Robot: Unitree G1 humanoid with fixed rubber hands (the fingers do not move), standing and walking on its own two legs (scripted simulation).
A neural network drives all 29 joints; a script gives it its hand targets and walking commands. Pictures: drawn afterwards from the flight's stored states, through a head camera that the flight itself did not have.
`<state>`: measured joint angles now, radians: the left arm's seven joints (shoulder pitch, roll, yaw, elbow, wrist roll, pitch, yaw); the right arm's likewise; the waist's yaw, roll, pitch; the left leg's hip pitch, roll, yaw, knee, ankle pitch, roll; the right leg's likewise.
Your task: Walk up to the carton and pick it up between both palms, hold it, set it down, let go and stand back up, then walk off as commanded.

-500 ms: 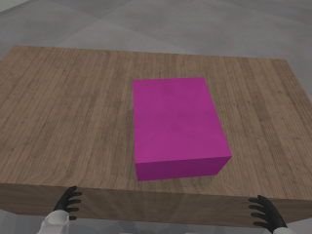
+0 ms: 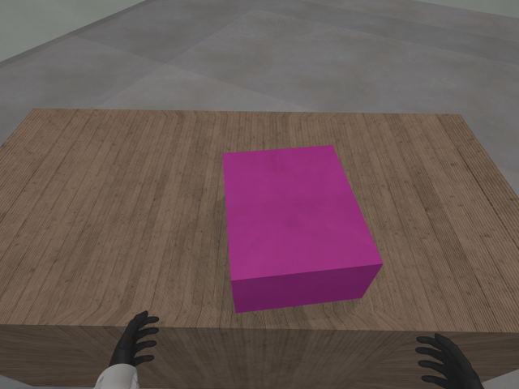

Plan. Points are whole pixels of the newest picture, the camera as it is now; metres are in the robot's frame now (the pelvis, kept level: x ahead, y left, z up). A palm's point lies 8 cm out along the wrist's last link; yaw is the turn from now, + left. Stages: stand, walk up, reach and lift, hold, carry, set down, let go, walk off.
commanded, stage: reach and lift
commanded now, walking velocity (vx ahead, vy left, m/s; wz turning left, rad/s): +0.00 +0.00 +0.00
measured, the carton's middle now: (288, 221) +0.44 -0.01 -0.07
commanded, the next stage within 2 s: none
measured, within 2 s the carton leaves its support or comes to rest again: neither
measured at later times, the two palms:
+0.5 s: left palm (136, 356) +0.16 +0.22 -0.04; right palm (453, 369) +0.17 -0.25 -0.04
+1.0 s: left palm (138, 338) +0.18 +0.22 -0.02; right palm (439, 342) +0.20 -0.23 -0.02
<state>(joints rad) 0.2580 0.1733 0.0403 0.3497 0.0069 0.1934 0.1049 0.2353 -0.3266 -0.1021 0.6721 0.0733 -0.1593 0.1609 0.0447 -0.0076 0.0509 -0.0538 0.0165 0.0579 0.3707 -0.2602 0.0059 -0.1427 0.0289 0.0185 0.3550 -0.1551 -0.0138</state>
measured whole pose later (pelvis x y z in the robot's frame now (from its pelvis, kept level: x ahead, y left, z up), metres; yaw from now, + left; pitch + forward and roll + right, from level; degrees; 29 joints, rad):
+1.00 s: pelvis +0.01 +0.00 +0.00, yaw +1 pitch -3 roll -1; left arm 0.27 0.14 -0.06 0.34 -0.11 -0.24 0.17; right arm 0.22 -0.33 0.03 0.56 0.33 -0.37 0.17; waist 0.06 0.00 0.01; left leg -0.09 0.01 0.04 0.43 -0.30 0.01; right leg -0.17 0.03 0.01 0.41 -0.20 -0.01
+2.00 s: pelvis +0.01 +0.00 +0.00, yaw +1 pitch +3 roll -1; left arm -0.18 0.18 0.08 0.31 -0.16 0.17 0.11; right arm -0.29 -0.43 0.02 0.61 0.40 -0.05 0.14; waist 0.09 0.01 -0.03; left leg -0.16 0.02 0.02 0.35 -0.24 0.00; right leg -0.22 0.04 0.01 0.30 -0.13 -0.01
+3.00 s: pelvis +0.00 -0.01 -0.02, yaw +3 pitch +18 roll -1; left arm -0.71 0.19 0.04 1.21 -0.23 -0.26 0.07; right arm -0.86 -0.38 0.13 1.33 0.41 -0.30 0.07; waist 0.11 0.00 -0.19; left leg -0.60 0.02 -0.01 0.57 -0.29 -0.01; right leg -0.64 0.04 -0.02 0.50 -0.18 -0.03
